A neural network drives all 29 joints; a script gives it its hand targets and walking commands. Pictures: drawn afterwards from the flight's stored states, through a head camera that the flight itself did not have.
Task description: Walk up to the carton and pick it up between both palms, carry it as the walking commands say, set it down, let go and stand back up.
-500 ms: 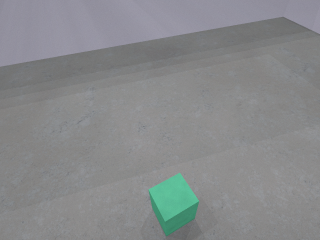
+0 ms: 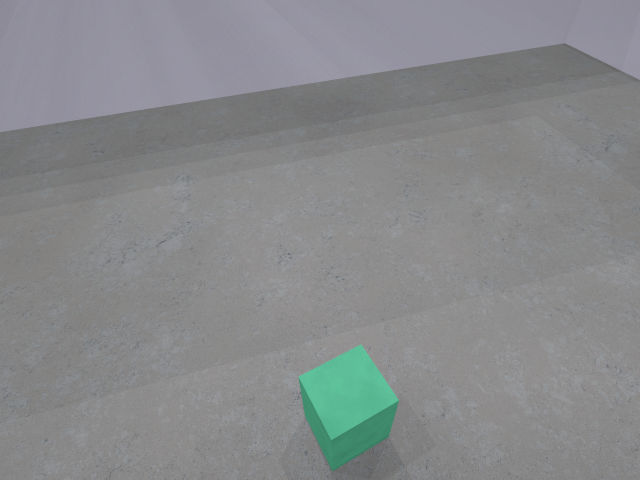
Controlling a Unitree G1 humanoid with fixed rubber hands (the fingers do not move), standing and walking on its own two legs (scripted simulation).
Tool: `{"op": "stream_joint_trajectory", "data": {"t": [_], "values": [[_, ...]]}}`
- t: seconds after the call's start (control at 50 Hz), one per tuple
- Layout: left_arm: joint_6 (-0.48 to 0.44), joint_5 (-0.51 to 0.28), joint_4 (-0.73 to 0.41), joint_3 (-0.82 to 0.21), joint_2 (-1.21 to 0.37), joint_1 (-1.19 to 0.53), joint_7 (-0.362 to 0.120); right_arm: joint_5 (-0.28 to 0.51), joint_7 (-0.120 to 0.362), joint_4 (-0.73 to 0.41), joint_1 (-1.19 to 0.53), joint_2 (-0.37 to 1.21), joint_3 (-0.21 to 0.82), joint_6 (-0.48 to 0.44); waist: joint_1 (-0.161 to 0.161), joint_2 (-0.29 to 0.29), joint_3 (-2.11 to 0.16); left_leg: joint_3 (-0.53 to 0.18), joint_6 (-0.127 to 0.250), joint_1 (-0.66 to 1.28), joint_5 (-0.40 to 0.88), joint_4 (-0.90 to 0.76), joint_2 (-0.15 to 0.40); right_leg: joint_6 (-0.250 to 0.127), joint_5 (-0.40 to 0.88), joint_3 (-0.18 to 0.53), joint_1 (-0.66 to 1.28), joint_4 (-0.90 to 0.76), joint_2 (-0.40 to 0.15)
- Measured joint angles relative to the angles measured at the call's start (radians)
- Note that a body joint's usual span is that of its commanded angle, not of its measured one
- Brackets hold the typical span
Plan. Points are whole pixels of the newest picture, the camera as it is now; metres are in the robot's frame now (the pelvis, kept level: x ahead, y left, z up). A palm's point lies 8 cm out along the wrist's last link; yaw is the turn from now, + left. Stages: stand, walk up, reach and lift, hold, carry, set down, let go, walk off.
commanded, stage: walk up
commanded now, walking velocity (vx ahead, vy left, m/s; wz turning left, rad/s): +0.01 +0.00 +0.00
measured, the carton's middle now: (346, 408) +0.47 -0.01 -0.64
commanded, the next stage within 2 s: none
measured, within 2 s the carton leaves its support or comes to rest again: neither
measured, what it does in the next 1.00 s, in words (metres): steps to the right, turning left: right foot, then left foot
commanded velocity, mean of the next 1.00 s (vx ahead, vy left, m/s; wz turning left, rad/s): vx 0.06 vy -0.20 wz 0.39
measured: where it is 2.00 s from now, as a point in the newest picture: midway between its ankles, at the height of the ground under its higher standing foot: outside the picture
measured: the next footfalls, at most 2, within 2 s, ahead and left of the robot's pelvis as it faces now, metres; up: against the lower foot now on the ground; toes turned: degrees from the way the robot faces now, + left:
right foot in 0.42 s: +0.18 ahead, -0.24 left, +0.00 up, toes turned +8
left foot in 0.80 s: +0.11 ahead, -0.10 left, +0.00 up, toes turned +27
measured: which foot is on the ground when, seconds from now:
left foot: down 0.00-0.42, up 0.44-0.78, down 0.80-1.00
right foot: down 0.00-0.06, up 0.08-0.40, down 0.42-0.82, up 0.84-1.00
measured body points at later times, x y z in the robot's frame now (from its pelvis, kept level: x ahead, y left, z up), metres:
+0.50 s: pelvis +0.08 -0.13 -0.02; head +0.15 -0.12 +0.43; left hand +0.19 +0.13 -0.15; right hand +0.08 -0.43 -0.15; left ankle -0.05 +0.04 -0.69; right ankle +0.14 -0.25 -0.74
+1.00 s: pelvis +0.12 -0.19 +0.00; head +0.14 -0.15 +0.45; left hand +0.02 +0.03 -0.17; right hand +0.31 -0.37 -0.12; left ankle +0.07 -0.11 -0.74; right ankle +0.17 -0.34 -0.68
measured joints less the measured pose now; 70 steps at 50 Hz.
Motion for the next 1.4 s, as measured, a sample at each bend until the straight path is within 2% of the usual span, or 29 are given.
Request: {"op": "stream_joint_trajectory", "data": {"t": [0.06,0.1,0.14,0.18,0.24,0.3,0.38,0.42,0.44,0.48,0.5,0.54,0.6,0.68,0.76,0.8,0.82,0.84,0.88,0.94,0.98,1.02,1.08,1.14,1.2,1.24,1.28,1.32,1.4], "values": [[0.012,0.008,-0.008,0.010,0.002,-0.002,-0.001,-0.007,-0.003,0.002,0.010,0.002,-0.011,0.003,-0.010,-0.007,-0.014,-0.002,0.003,-0.005,0.004,-0.010,-0.004,0.020,-0.031,0.001,-0.022,0.028,-0.007],[0.044,0.026,-0.025,0.039,0.020,-0.016,-0.016,-0.020,-0.018,0.003,0.032,0.004,-0.037,0.012,-0.042,-0.012,-0.038,-0.032,0.004,-0.028,0.008,-0.011,0.001,0.082,-0.159,0.032,-0.111,0.235,-0.007],[0.053,0.041,-0.064,0.059,0.047,-0.039,-0.027,-0.021,-0.033,0.008,0.062,-0.004,-0.052,0.020,-0.063,-0.015,-0.054,-0.077,-0.007,-0.047,0.013,-0.013,0.015,0.110,-0.196,0.080,-0.199,0.450,-0.004],[0.047,0.046,-0.109,0.070,0.071,-0.067,-0.035,-0.021,-0.036,0.008,0.088,-0.020,-0.059,0.019,-0.071,-0.019,-0.060,-0.118,-0.022,-0.058,0.015,-0.017,0.033,0.127,-0.191,0.112,-0.256,0.580,-0.016],[0.044,0.043,-0.169,0.076,0.093,-0.106,-0.042,-0.022,-0.032,-0.005,0.107,-0.051,-0.066,0.005,-0.080,-0.018,-0.055,-0.164,-0.048,-0.066,0.012,-0.025,0.070,0.151,-0.207,0.148,-0.287,0.621,-0.039],[0.044,0.033,-0.208,0.073,0.103,-0.153,-0.048,-0.028,-0.029,-0.029,0.111,-0.077,-0.075,-0.008,-0.091,-0.015,-0.036,-0.197,-0.080,-0.069,0.003,-0.030,0.111,0.167,-0.248,0.148,-0.275,0.533,-0.056],[0.043,0.013,-0.247,0.056,0.107,-0.214,-0.056,-0.030,-0.025,-0.061,0.108,-0.104,-0.092,-0.007,-0.110,-0.008,-0.005,-0.235,-0.130,-0.082,-0.031,-0.009,0.160,0.158,-0.262,0.113,-0.206,0.325,-0.051],[0.028,0.006,-0.263,0.045,0.108,-0.229,-0.059,-0.027,-0.022,-0.074,0.113,-0.118,-0.099,-0.001,-0.109,-0.012,-0.001,-0.246,-0.139,-0.111,-0.071,0.055,0.165,0.133,-0.178,0.091,-0.129,0.167,-0.054],[0.017,0.006,-0.262,0.044,0.099,-0.238,-0.056,-0.028,-0.021,-0.082,0.106,-0.129,-0.102,0.004,-0.102,-0.002,0.011,-0.240,-0.119,-0.150,-0.116,0.150,0.168,0.120,-0.091,0.080,-0.120,0.149,-0.049],[0.005,0.006,-0.251,0.030,0.072,-0.241,-0.047,-0.026,-0.022,-0.109,0.071,-0.149,-0.106,0.015,-0.101,0.021,0.045,-0.202,-0.074,-0.255,-0.226,0.413,0.141,0.122,-0.166,0.051,-0.113,0.199,-0.055],[0.005,0.004,-0.242,0.022,0.058,-0.234,-0.041,-0.023,-0.018,-0.122,0.050,-0.157,-0.108,0.019,-0.100,0.032,0.059,-0.177,-0.060,-0.298,-0.246,0.526,0.125,0.107,-0.189,0.035,-0.102,0.212,-0.057],[0.007,0.007,-0.219,0.013,0.037,-0.206,-0.027,-0.017,-0.007,-0.143,0.004,-0.163,-0.108,0.028,-0.089,0.038,0.069,-0.106,-0.043,-0.362,-0.235,0.688,0.092,0.074,-0.196,0.010,-0.064,0.201,-0.064],[0.013,0.009,-0.185,0.009,0.024,-0.150,-0.009,-0.011,0.010,-0.173,-0.070,-0.159,-0.100,0.045,-0.058,0.033,0.068,-0.004,-0.032,-0.412,-0.201,0.801,0.050,0.050,-0.185,-0.017,-0.010,0.158,-0.069],[0.018,0.017,-0.138,0.017,0.034,-0.078,0.004,-0.008,0.024,-0.200,-0.162,-0.135,-0.082,0.062,-0.013,0.021,0.051,0.057,-0.015,-0.386,-0.164,0.701,0.012,0.036,-0.179,-0.052,0.043,0.110,-0.058],[0.023,0.024,-0.098,0.027,0.070,-0.022,0.009,0.000,0.028,-0.221,-0.230,-0.094,-0.054,0.057,0.017,-0.007,0.028,0.062,0.004,-0.279,-0.114,0.415,0.004,0.024,-0.198,-0.091,0.063,0.113,-0.041],[0.024,0.020,-0.081,0.029,0.084,0.005,0.010,0.002,0.025,-0.235,-0.245,-0.079,-0.042,0.040,0.019,-0.013,0.015,0.058,0.007,-0.199,-0.017,0.233,0.016,0.022,-0.226,-0.113,0.058,0.151,-0.031],[0.024,0.019,-0.072,0.029,0.088,0.017,0.008,0.001,0.022,-0.237,-0.250,-0.073,-0.039,0.029,0.019,-0.018,0.011,0.054,0.031,-0.169,-0.022,0.176,0.016,0.028,-0.249,-0.116,0.045,0.189,-0.030],[0.028,0.019,-0.065,0.030,0.093,0.022,0.004,-0.003,0.019,-0.235,-0.252,-0.063,-0.035,0.023,0.023,-0.037,0.012,0.057,0.048,-0.165,-0.036,0.175,0.008,0.045,-0.284,-0.087,0.022,0.247,-0.036],[0.045,0.010,-0.057,0.037,0.088,0.022,-0.001,-0.007,0.013,-0.237,-0.239,-0.057,-0.031,0.015,0.030,-0.045,0.018,0.052,0.055,-0.159,-0.041,0.175,0.013,0.086,-0.382,-0.005,-0.050,0.433,-0.023],[0.052,0.008,-0.054,0.042,0.080,0.011,-0.012,-0.010,0.009,-0.220,-0.214,-0.055,-0.027,0.012,0.024,-0.044,0.037,0.033,0.040,-0.129,-0.005,0.121,0.027,0.122,-0.369,0.073,-0.126,0.625,-0.031],[0.050,0.007,-0.057,0.037,0.074,0.003,-0.018,-0.011,0.014,-0.201,-0.204,-0.056,-0.027,0.008,0.018,-0.040,0.049,0.022,0.031,-0.112,0.018,0.086,0.036,0.135,-0.337,0.105,-0.133,0.624,-0.051],[0.049,0.005,-0.068,0.028,0.069,-0.007,-0.018,-0.014,0.019,-0.183,-0.198,-0.058,-0.031,0.006,0.012,-0.032,0.056,0.014,0.022,-0.106,0.035,0.061,0.043,0.141,-0.329,0.115,-0.110,0.529,-0.072],[0.040,-0.002,-0.092,0.017,0.065,-0.034,-0.009,-0.017,0.022,-0.159,-0.190,-0.062,-0.044,0.005,0.001,-0.018,0.067,0.004,0.006,-0.119,0.045,0.060,0.049,0.142,-0.306,0.098,-0.052,0.351,-0.085],[0.012,-0.005,-0.125,0.012,0.078,-0.049,0.006,-0.012,0.026,-0.151,-0.167,-0.070,-0.055,0.021,-0.006,-0.025,0.059,0.002,-0.013,-0.173,0.014,0.141,0.034,0.115,-0.170,0.054,0.032,0.143,-0.100],[-0.002,0.001,-0.142,0.012,0.057,-0.066,0.017,-0.005,0.023,-0.154,-0.159,-0.107,-0.075,0.048,-0.015,0.017,0.074,-0.033,-0.028,-0.295,-0.156,0.438,0.013,0.101,-0.217,0.035,0.009,0.202,-0.109],[0.004,0.005,-0.148,0.014,0.051,-0.060,0.021,-0.005,0.030,-0.158,-0.151,-0.122,-0.081,0.067,-0.021,0.021,0.067,-0.032,-0.035,-0.351,-0.168,0.594,-0.008,0.102,-0.203,0.031,0.019,0.190,-0.128],[0.015,0.009,-0.149,0.020,0.054,-0.052,0.021,-0.007,0.044,-0.164,-0.142,-0.131,-0.081,0.079,-0.027,0.012,0.049,-0.018,-0.037,-0.377,-0.136,0.669,-0.017,0.105,-0.185,0.030,0.030,0.163,-0.146],[0.021,0.012,-0.148,0.026,0.057,-0.046,0.020,-0.010,0.055,-0.168,-0.133,-0.136,-0.075,0.084,-0.031,0.002,0.029,-0.006,-0.039,-0.366,-0.111,0.652,-0.018,0.108,-0.169,0.028,0.041,0.133,-0.160],[0.022,0.021,-0.153,0.033,0.073,-0.048,0.015,-0.006,0.065,-0.172,-0.126,-0.133,-0.060,0.083,-0.032,-0.016,0.010,0.011,-0.041,-0.289,-0.110,0.460,-0.006,0.123,-0.149,0.019,0.045,0.109,-0.175]]}}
